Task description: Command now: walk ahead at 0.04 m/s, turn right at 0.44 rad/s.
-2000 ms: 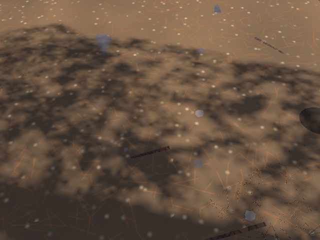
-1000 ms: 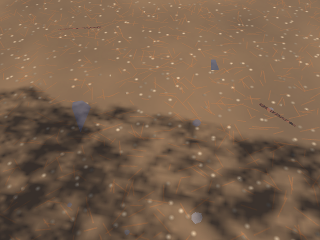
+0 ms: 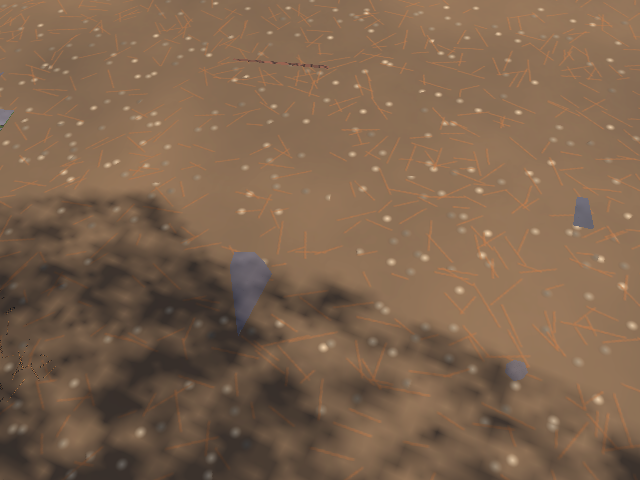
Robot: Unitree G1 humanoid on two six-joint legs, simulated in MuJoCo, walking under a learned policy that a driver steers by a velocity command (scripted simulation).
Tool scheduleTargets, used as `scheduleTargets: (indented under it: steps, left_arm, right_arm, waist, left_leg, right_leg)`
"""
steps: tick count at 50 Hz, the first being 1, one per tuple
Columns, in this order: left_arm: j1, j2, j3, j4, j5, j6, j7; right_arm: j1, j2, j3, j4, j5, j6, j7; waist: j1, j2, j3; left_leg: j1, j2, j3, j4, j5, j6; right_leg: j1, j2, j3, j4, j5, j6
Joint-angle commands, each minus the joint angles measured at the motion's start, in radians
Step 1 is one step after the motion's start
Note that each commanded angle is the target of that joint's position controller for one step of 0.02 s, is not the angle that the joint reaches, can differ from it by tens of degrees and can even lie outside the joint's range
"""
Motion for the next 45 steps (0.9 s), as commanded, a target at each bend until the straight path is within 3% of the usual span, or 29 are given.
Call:
scheduleTargets:
  steps: [1, 4, 8, 10, 12, 13, 14, 15, 16, 17, 19, 24, 28, 30, 32, 33, 34, 35, 36, 38, 39, 42, 45]
  left_arm:
    - [0.011, 0.159, 0.045, -0.057, 0.005, 0.000, 0.003]
    - [0.009, 0.169, 0.055, -0.064, 0.010, 0.013, 0.001]
    - [-0.019, 0.174, 0.065, -0.074, 0.013, 0.026, -0.006]
    - [-0.044, 0.172, 0.068, -0.079, 0.010, 0.033, -0.010]
    - [-0.084, 0.158, 0.066, -0.091, -0.006, 0.037, -0.009]
    - [-0.052, 0.108, 0.054, -0.101, -0.016, 0.034, -0.006]
    - [-0.050, 0.088, 0.054, -0.115, -0.021, 0.026, 0.000]
    - [-0.058, 0.167, 0.069, -0.098, 0.021, 0.022, 0.003]
    - [-0.030, 0.165, 0.074, -0.080, 0.020, 0.022, -0.004]
    - [0.005, 0.149, 0.071, -0.062, 0.022, 0.027, -0.009]
    - [0.034, 0.133, 0.064, -0.046, 0.021, 0.039, -0.019]
    - [-0.075, 0.096, 0.035, -0.072, 0.005, 0.048, -0.019]
    - [-0.093, 0.081, 0.014, -0.066, -0.013, 0.050, -0.007]
    - [-0.071, 0.079, 0.008, -0.052, -0.018, 0.045, 0.002]
    - [-0.027, 0.082, 0.001, -0.024, -0.007, 0.026, 0.014]
    - [-0.016, 0.135, 0.006, -0.022, 0.014, 0.010, 0.023]
    - [-0.077, 0.192, 0.010, -0.027, 0.009, 0.003, 0.026]
    - [-0.088, 0.127, -0.008, -0.016, 0.001, -0.002, 0.021]
    - [-0.120, 0.101, -0.019, -0.015, 0.003, -0.008, 0.019]
    - [-0.122, 0.105, -0.023, 0.004, 0.003, -0.011, 0.026]
    - [-0.099, 0.112, -0.022, 0.020, -0.002, -0.014, 0.030]
    - [-0.066, 0.101, -0.027, 0.066, -0.008, -0.018, 0.032]
    - [-0.067, 0.094, -0.031, 0.094, -0.006, -0.022, 0.031]
  right_arm:
    - [0.076, -0.076, -0.017, -0.031, 0.006, 0.009, -0.009]
    - [0.041, -0.084, -0.017, -0.049, 0.013, 0.008, -0.015]
    - [0.060, -0.085, -0.013, -0.059, 0.024, -0.009, -0.022]
    - [0.114, -0.086, -0.013, -0.054, 0.032, -0.020, -0.027]
    - [0.202, -0.101, -0.018, -0.038, 0.027, -0.034, -0.038]
    - [0.192, -0.184, -0.036, -0.051, 0.012, -0.038, -0.048]
    - [0.081, -0.272, -0.053, -0.098, 0.001, -0.035, -0.047]
    - [0.044, -0.229, -0.046, -0.103, -0.013, -0.032, -0.040]
    - [0.004, -0.158, -0.026, -0.118, -0.007, -0.036, -0.036]
    - [-0.019, -0.125, -0.017, -0.122, -0.001, -0.038, -0.031]
    - [-0.001, -0.122, -0.014, -0.129, 0.003, -0.043, -0.028]
    - [0.153, -0.147, -0.024, -0.075, 0.006, -0.046, -0.019]
    - [0.138, -0.167, -0.028, -0.061, 0.000, -0.042, -0.002]
    - [0.135, -0.174, -0.031, -0.045, 0.003, -0.034, 0.003]
    - [0.129, -0.162, -0.029, -0.029, 0.012, -0.030, 0.002]
    - [0.149, -0.124, -0.018, -0.038, 0.015, -0.037, 0.005]
    - [0.166, -0.048, 0.004, -0.049, 0.026, -0.040, 0.005]
    - [0.146, -0.073, 0.003, -0.019, 0.017, -0.028, -0.006]
    - [0.135, -0.084, 0.000, -0.008, 0.013, -0.023, -0.008]
    - [0.112, -0.114, -0.008, 0.013, 0.010, -0.027, 0.000]
    - [0.122, -0.125, -0.010, 0.027, 0.011, -0.029, 0.006]
    - [0.141, -0.091, 0.001, 0.079, 0.013, -0.032, 0.005]
    - [0.141, -0.082, 0.005, 0.118, 0.012, -0.030, 0.001]
  waist:
    - [-0.016, -0.135, -0.139]
    - [0.003, -0.154, -0.136]
    - [0.004, -0.163, -0.140]
    - [-0.017, -0.172, -0.139]
    - [-0.068, -0.147, -0.125]
    - [-0.039, 0.008, -0.118]
    - [-0.018, 0.220, -0.079]
    - [-0.005, 0.098, -0.053]
    - [0.029, 0.051, -0.060]
    - [0.048, 0.044, -0.061]
    - [0.034, 0.111, -0.084]
    - [-0.054, 0.130, -0.106]
    - [-0.063, 0.171, -0.122]
    - [-0.047, 0.175, -0.122]
    - [-0.010, 0.117, -0.124]
    - [-0.027, 0.011, -0.171]
    - [-0.074, -0.167, -0.138]
    - [-0.042, -0.151, -0.128]
    - [-0.053, -0.151, -0.101]
    - [-0.041, -0.173, -0.075]
    - [-0.035, -0.154, -0.075]
    - [-0.034, -0.073, -0.061]
    - [-0.035, -0.046, -0.044]
  left_leg:
    - [0.010, -0.002, 0.012, -0.077, 0.015, -0.023]
    - [0.016, -0.004, 0.003, -0.156, 0.023, -0.022]
    - [0.092, -0.027, 0.000, -0.282, 0.014, -0.001]
    - [0.178, -0.047, 0.001, -0.412, 0.018, 0.026]
    - [0.335, -0.030, -0.011, -0.677, 0.116, 0.060]
    - [0.382, 0.152, -0.204, -0.825, -0.004, 0.103]
    - [0.320, 0.393, -0.487, -0.907, -0.045, 0.203]
    - [0.199, 0.417, -0.418, -0.856, 0.128, 0.254]
    - [0.167, 0.353, -0.318, -0.814, 0.276, 0.240]
    - [0.174, 0.286, -0.217, -0.781, 0.379, 0.212]
    - [0.261, 0.229, -0.120, -0.732, 0.556, 0.202]
    - [0.468, 0.257, -0.108, -0.660, 0.773, 0.233]
    - [0.409, 0.252, -0.085, -0.627, 0.817, 0.227]
    - [0.394, 0.248, -0.090, -0.596, 0.848, 0.217]
    - [0.302, 0.227, -0.075, -0.556, 0.738, 0.143]
    - [0.199, 0.191, -0.043, -0.506, 0.560, 0.089]
    - [0.140, 0.081, 0.040, -0.545, 0.204, 0.045]
    - [0.234, 0.090, 0.041, -0.569, 0.082, 0.038]
    - [0.259, 0.083, 0.035, -0.607, 0.146, 0.038]
    - [0.309, 0.095, 0.021, -0.654, 0.308, 0.033]
    - [0.320, 0.105, 0.015, -0.658, 0.352, 0.030]
    - [0.334, 0.115, 0.008, -0.685, 0.370, 0.028]
    - [0.344, 0.121, 0.005, -0.697, 0.362, 0.028]
  right_leg:
    - [0.085, -0.223, 0.314, -0.181, -0.115, -0.144]
    - [0.084, -0.221, 0.372, -0.194, -0.233, -0.132]
    - [0.072, -0.212, 0.430, -0.186, -0.222, -0.109]
    - [0.047, -0.199, 0.460, -0.181, -0.206, -0.083]
    - [-0.042, -0.138, 0.432, -0.138, -0.289, -0.006]
    - [-0.126, -0.046, 0.332, 0.018, -0.407, 0.054]
    - [-0.265, 0.124, 0.081, 0.292, -0.441, 0.088]
    - [-0.221, 0.025, 0.077, 0.492, -0.431, 0.099]
    - [-0.167, 0.019, 0.078, 0.589, -0.384, 0.095]
    - [-0.156, 0.018, 0.074, 0.660, -0.337, 0.098]
    - [-0.192, 0.022, 0.053, 0.737, -0.320, 0.114]
    - [-0.208, 0.003, 0.046, 0.520, -0.363, 0.145]
    - [-0.005, -0.015, -0.036, 0.272, -0.398, 0.119]
    - [0.072, -0.019, -0.059, 0.113, -0.321, 0.099]
    - [0.259, -0.064, -0.020, -0.180, -0.026, 0.072]
    - [0.400, -0.195, 0.123, -0.193, 0.062, 0.050]
    - [0.345, -0.348, 0.259, -0.131, 0.370, -0.034]
    - [0.266, -0.361, 0.232, -0.101, 0.367, -0.081]
    - [0.240, -0.318, 0.205, -0.102, 0.298, -0.062]
    - [0.205, -0.233, 0.162, -0.116, 0.162, -0.001]
    - [0.206, -0.210, 0.144, -0.123, 0.144, 0.011]
    - [0.212, -0.194, 0.127, -0.122, 0.094, 0.019]
    - [0.185, -0.186, 0.124, -0.133, 0.046, 0.018]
